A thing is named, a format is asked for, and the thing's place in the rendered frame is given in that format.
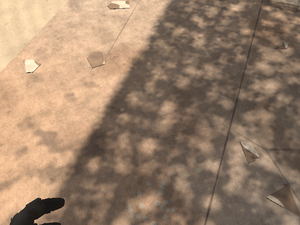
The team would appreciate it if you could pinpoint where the left robot hand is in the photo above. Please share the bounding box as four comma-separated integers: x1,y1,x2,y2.
9,198,65,225

